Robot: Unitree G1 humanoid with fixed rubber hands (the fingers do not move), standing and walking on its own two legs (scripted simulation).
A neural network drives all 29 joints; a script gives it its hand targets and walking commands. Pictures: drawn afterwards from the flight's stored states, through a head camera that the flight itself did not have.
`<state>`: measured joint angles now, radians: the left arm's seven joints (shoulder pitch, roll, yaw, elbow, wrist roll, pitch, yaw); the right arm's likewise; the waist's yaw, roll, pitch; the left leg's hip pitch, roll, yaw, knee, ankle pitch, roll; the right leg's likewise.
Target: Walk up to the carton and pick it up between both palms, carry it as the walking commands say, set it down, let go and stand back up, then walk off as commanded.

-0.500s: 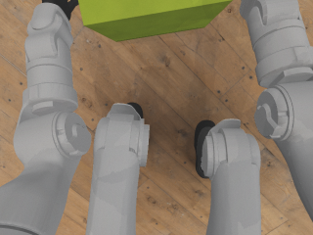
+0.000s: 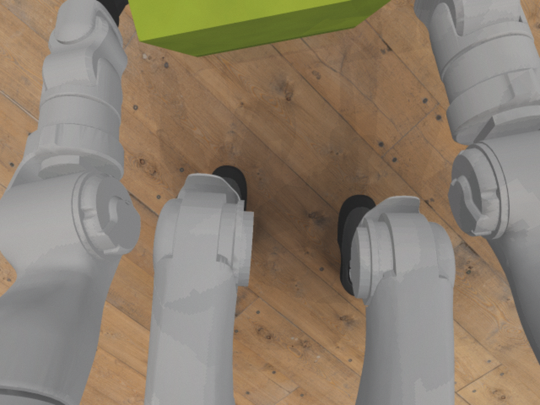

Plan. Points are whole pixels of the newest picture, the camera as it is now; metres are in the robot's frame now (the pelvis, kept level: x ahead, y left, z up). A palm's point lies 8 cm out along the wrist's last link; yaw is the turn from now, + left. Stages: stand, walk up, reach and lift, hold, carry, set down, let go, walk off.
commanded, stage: set down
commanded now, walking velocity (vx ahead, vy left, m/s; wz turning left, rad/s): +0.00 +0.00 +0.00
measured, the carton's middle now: out of the picture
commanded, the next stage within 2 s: let go in 1.76 s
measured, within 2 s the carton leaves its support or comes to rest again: neither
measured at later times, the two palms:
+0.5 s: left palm out of the picture +0.49 +0.31 -0.19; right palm out of the picture +0.57 -0.09 -0.19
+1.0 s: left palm out of the picture +0.49 +0.32 -0.07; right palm out of the picture +0.58 -0.08 -0.06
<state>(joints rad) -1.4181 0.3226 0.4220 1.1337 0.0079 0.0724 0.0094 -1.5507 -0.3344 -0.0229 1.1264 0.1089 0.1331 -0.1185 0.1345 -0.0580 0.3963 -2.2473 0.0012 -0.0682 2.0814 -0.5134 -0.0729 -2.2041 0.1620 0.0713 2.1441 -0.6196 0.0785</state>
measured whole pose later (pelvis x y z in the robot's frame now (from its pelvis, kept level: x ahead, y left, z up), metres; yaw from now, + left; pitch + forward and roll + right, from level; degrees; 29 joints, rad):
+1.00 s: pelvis -0.01 +0.01 +0.09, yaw +1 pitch +32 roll -2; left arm -1.29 0.41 0.27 0.66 -0.25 0.27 0.08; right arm -1.46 -0.44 -0.08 0.77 0.16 0.30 -0.14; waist 0.14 -0.01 0.53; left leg -1.92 -0.02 -0.07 1.84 -0.48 -0.04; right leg -1.84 0.05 0.03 1.88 -0.60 0.05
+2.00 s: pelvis +0.06 +0.02 +0.29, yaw +1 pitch +39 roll -2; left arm -0.90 0.27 0.37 0.84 0.06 0.16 -0.11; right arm -1.03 -0.18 -0.27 0.87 -0.12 0.21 -0.10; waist 0.11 -0.05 -0.03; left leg -1.37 0.00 -0.04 0.93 -0.25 -0.01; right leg -1.31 0.03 0.06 0.95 -0.33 0.04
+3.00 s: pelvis +0.13 +0.02 +0.38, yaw +1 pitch -3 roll +0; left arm 0.22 0.23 0.04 0.39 0.04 0.13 -0.07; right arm 0.23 -0.20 -0.05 0.40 -0.02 0.09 0.07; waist -0.01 -0.05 0.14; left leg -0.16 -0.01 -0.02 0.47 -0.26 0.00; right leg -0.10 -0.01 0.08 0.46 -0.31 0.02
